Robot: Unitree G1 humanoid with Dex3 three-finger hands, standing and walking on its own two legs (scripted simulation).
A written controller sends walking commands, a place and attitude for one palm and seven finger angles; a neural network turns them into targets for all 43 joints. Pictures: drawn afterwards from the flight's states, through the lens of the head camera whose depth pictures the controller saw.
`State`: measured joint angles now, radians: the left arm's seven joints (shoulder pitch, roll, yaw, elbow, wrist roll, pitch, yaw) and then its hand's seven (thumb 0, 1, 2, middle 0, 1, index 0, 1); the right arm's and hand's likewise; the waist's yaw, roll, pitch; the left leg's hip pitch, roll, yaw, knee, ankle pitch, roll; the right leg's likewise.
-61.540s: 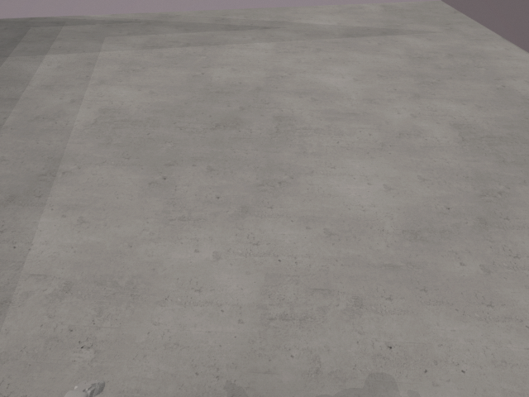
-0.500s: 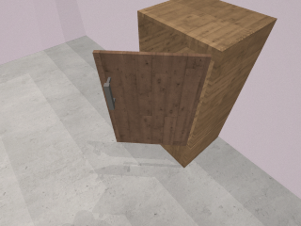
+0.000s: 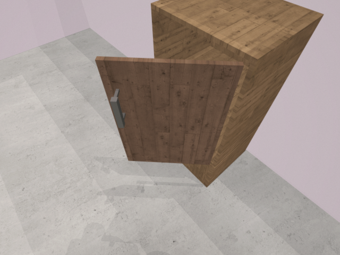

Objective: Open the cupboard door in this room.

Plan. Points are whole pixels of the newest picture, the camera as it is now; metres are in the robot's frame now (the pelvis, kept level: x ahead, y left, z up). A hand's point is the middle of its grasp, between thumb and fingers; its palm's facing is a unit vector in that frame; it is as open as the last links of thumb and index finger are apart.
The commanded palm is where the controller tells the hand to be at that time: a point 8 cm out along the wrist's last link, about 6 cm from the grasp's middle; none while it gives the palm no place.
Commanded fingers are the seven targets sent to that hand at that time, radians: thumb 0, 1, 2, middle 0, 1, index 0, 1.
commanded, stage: come to a stop and stand still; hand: left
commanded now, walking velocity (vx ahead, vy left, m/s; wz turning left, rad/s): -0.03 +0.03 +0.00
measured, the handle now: (119, 109) +0.55 +0.20 -0.04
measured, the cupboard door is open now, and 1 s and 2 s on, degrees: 45 45 45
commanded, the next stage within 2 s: look again from close up in 0.74 s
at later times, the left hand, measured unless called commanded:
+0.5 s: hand out of the picture -0.01 +0.17 -0.17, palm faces +0.02 -0.98 -0.21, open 7.3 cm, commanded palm none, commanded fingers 0.00 0.90 0.90 -0.20 -0.30 -0.20 -0.30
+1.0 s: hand out of the picture -0.10 +0.15 -0.18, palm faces +0.03 -0.99 -0.16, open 7.4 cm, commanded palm none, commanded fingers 0.00 0.90 0.90 -0.20 -0.30 -0.20 -0.30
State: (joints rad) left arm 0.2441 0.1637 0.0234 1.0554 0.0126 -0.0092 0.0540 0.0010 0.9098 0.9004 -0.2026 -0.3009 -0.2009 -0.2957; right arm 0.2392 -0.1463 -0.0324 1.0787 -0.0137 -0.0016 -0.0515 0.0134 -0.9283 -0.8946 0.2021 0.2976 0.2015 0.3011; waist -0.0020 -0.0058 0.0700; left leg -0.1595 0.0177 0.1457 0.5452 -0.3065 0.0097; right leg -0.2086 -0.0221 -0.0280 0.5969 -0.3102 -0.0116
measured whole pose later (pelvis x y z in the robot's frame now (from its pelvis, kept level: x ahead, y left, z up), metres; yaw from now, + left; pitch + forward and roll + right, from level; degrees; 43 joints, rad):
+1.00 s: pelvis -0.07 +0.00 +0.00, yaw +2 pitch -2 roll +0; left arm 0.32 0.11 -0.03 1.13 0.01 -0.02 0.05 0.00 0.91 0.90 -0.20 -0.30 -0.20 -0.30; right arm 0.29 -0.14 0.00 1.09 -0.02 -0.01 -0.03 0.01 -0.92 -0.89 0.20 0.30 0.20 0.30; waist -0.02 0.01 0.04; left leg -0.21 0.03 0.11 0.52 -0.28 0.02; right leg -0.22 -0.01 -0.07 0.51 -0.26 -0.02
